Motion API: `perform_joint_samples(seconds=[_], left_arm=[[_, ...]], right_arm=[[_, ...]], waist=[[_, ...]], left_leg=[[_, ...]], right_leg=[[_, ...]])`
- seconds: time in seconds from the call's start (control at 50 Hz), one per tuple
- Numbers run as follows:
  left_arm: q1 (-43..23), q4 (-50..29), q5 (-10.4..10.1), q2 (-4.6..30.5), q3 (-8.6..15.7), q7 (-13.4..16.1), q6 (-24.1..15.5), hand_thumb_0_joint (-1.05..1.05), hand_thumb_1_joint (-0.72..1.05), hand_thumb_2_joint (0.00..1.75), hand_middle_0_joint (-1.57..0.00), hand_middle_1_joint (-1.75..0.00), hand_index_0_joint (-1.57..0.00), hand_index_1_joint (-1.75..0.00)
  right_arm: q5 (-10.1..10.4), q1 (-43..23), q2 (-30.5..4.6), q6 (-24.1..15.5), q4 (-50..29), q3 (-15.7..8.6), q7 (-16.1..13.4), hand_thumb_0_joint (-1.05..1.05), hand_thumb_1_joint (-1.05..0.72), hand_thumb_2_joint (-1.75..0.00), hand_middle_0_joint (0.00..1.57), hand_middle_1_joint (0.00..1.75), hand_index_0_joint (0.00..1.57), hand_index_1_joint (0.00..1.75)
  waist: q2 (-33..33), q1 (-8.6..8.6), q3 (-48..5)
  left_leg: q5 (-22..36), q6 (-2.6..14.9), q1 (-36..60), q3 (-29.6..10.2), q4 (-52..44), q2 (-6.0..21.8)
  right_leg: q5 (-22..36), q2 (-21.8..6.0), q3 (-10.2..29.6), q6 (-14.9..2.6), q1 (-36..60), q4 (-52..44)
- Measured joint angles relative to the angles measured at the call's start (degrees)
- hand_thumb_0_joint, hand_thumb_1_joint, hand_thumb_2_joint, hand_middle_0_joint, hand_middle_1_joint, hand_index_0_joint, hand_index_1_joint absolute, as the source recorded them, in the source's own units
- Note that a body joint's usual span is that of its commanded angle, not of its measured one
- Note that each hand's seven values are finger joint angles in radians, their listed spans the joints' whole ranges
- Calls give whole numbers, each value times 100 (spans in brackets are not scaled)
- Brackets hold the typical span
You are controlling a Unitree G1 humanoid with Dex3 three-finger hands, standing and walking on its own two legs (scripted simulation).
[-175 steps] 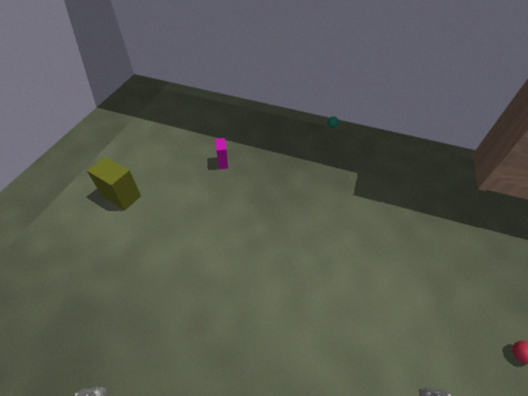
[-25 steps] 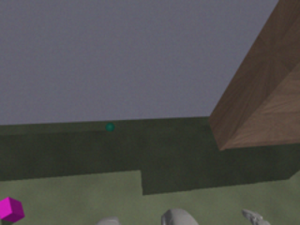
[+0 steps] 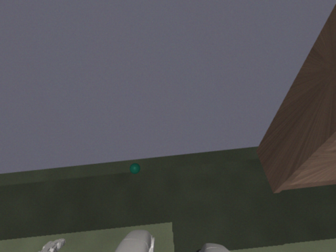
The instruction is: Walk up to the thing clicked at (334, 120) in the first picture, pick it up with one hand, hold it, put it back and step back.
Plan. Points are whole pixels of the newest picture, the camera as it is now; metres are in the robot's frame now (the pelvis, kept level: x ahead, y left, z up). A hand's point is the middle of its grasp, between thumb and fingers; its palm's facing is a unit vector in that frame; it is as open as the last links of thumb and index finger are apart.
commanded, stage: walk up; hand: left
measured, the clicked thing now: (134, 168) +0.64 +0.29 -0.74
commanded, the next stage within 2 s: none
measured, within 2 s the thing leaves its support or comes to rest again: neither
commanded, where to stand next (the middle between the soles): +0.30 +0.05 m, yaw +2 degrees
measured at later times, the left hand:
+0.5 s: hand (66, 226) +0.18 +0.32 -0.16, palm faces +0.01 -0.95 -0.32, open 7.4 cm
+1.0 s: hand (88, 188) +0.29 +0.28 -0.15, palm faces +0.00 -0.92 -0.39, open 7.4 cm
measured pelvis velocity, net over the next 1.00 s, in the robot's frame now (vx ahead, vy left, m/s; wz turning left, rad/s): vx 0.19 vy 0.02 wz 0.04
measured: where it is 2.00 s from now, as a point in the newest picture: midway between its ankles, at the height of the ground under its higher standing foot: (173, 238)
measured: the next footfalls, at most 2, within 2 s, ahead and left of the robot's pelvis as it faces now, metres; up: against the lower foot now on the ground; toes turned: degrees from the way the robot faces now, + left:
left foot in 0.32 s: +0.22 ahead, +0.17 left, +0.00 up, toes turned +7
right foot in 0.72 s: +0.34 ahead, -0.09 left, +0.00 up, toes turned +0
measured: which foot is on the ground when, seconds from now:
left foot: up 0.00-0.30, down 0.32-0.76, up 0.78-1.00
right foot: down 0.00-0.34, up 0.36-0.70, down 0.72-1.00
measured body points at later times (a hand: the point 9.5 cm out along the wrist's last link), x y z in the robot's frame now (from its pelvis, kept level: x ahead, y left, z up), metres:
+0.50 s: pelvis +0.15 +0.05 -0.01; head +0.17 +0.08 +0.44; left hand +0.18 +0.37 -0.14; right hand +0.23 -0.26 -0.10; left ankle +0.18 +0.17 -0.74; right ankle +0.14 -0.09 -0.67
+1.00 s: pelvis +0.19 +0.02 -0.02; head +0.22 +0.00 +0.43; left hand +0.29 +0.33 -0.12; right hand +0.26 -0.28 -0.16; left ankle +0.18 +0.17 -0.73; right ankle +0.30 -0.09 -0.74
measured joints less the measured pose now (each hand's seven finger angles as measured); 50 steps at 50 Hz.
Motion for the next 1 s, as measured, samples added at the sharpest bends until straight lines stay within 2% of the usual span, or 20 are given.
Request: perform_joint_samples(seconds=[0.08, 0.16, 0.22, 0.28, 0.32, 0.36, 0.42, 0.48, 0.56, 0.62, 0.68, 0.72, 0.74, 0.76, 0.8, 0.84, 0.92, 1.0], left_arm=[[214, 20, 44, 21, -8, 13, 22, 1, 90, 90, -21, -30, -21, -30], [345, -27, 111, 104, 44, -4, 45, 1, 90, 90, -21, -30, -21, -30], [417, -58, 125, 219, 93, -6, 46, 1, 90, 90, -21, -30, -21, -30], [477, -34, 115, 343, 116, -8, 74, 1, 90, 90, -21, -30, -21, -30], [509, 0, 113, 421, 116, 0, 117, 1, 90, 90, -21, -30, -21, -30], [492, 56, 95, 464, 121, 31, 185, 1, 90, 90, -20, -30, -21, -30], [416, 171, 82, 360, 32, 70, 294, 1, 90, 90, -20, -30, -21, -30], [279, 155, 30, 387, -2, 57, 298, 1, 90, 90, -20, -30, -21, -30], [140, 63, -10, 410, 23, 3, 295, 1, 90, 90, -20, -30, -21, -30], [62, 104, 7, 366, 19, 13, 319, 1, 90, 90, -20, -30, -20, -30], [-63, 179, 21, 308, 11, 78, 293, 1, 90, 90, -20, -30, -20, -30], [-131, 225, 28, 290, 10, 131, 243, 1, 90, 90, -20, -30, -20, -30], [-182, 270, 40, 247, 19, 165, 206, 1, 90, 90, -20, -30, -20, -30], [-252, 308, 54, 172, 20, 194, 181, 1, 90, 90, -20, -30, -20, -30], [-371, 318, 63, 66, -46, 216, 185, 1, 90, 90, -20, -30, -20, -30], [-488, 321, 78, -28, -115, 213, 236, 1, 90, 90, -20, -30, -21, -30], [-674, 343, 148, -150, -194, 197, 322, 1, 90, 90, -20, -30, -21, -30], [-813, 411, 175, -133, -160, 178, 405, 1, 90, 90, -21, -30, -21, -30]], right_arm=[[-32, -93, -41, 35, -47, -90, 77, 0, -91, -90, 20, 30, 20, 30], [-108, -81, -25, 105, 38, -153, 155, 0, -91, -90, 20, 30, 20, 30], [-165, -75, 21, 112, 111, -157, 210, 0, -91, -90, 20, 30, 20, 30], [-193, -77, 61, 57, 141, -148, 238, 1, -91, -90, 20, 30, 20, 30], [-208, -79, 81, -25, 131, -152, 223, 1, -91, -90, 20, 30, 20, 30], [-235, -163, 150, -119, 78, -142, 170, 1, -91, -90, 20, 30, 20, 30], [-148, -171, 164, -232, -113, -119, 103, 0, -91, -90, 20, 30, 20, 30], [-86, -91, 264, -273, -206, -31, 27, 0, -90, -90, 20, 30, 20, 30], [-66, 36, 296, -260, -222, 38, -13, 0, -90, -90, 20, 30, 20, 30], [-93, 37, 254, -184, -215, 42, -54, 0, -90, -90, 20, 30, 20, 30], [-88, -38, 205, -102, -201, 49, -104, 0, -90, -90, 20, 30, 20, 30], [-39, -91, 188, -23, -171, 63, -129, 0, -90, -90, 20, 30, 20, 30], [-3, -145, 161, 22, -130, 65, -142, 0, -90, -90, 20, 30, 20, 30], [30, -252, 136, 81, -67, 62, -164, 0, -90, -90, 20, 30, 20, 30], [47, -427, 158, 201, 11, 73, -213, 0, -90, -90, 20, 30, 20, 30], [38, -547, 182, 269, 101, 103, -221, 0, -91, -90, 20, 30, 20, 30], [22, -642, 186, 322, 340, 124, -171, 0, -91, -90, 20, 30, 20, 30], [-43, -556, 188, 324, 663, 124, -142, 0, -91, -90, 20, 30, 20, 30]], waist=[[114, 0, -33], [91, 28, -86], [-19, 70, -110], [-159, 83, -160], [-308, 39, -195], [-621, 42, -115], [-534, -107, -78], [-609, -172, 0], [-694, -181, 67], [-638, -197, 102], [-511, -235, 175], [-439, -245, 201], [-330, -217, 227], [-167, -200, 286], [-36, -173, 358], [-7, -124, 361], [59, -95, 224], [-14, -71, 9]], left_leg=[[600, -112, -454, -222, -522, 143], [865, -228, -549, -140, -1404, 255], [1007, -235, -388, 62, -2113, 372], [1065, -150, -63, 226, -2652, 431], [1153, -137, 198, 321, -2901, 351], [945, -142, 286, 536, -2692, 147], [680, -64, 412, 516, -2562, 201], [745, -71, 772, 528, -2941, 180], [726, -76, 1125, 591, -3248, 103], [610, -95, 1273, 668, -3267, 97], [386, -167, 1240, 686, -2999, 138], [132, -241, 1133, 672, -2624, 171], [-35, -261, 1049, 656, -2349, 255], [-137, -180, 934, 567, -2042, 361], [-652, -73, 704, 292, -1536, 259], [-1073, -24, 538, 227, -1265, 130], [-818, -59, 399, 173, -1337, 105], [-618, -109, 643, 191, -1977, 118]], right_leg=[[-11, 124, -108, -19, 373, -367], [-179, 178, -255, -9, 620, -482], [-418, 179, -337, 25, 725, -373], [-772, 135, -398, 117, 763, -85], [-1126, 5, -416, 208, 720, 312], [-1347, -258, -183, 86, 457, 1180], [-1674, 42, 139, -8, -264, 2852], [-1404, 109, 375, -26, -845, 3362], [-867, -111, 516, 95, -1271, 2814], [-586, -245, 439, 204, -1333, 2040], [-179, -219, 318, 210, -1180, 1303], [299, -114, 247, 169, -877, 705], [213, -23, 218, 178, -772, 586], [133, 89, 166, 156, -778, 666], [60, 133, 147, 107, -825, 808], [80, 96, 189, 77, -844, 793], [182, 66, 161, 75, -870, 614], [195, 50, 111, 99, -943, 596]])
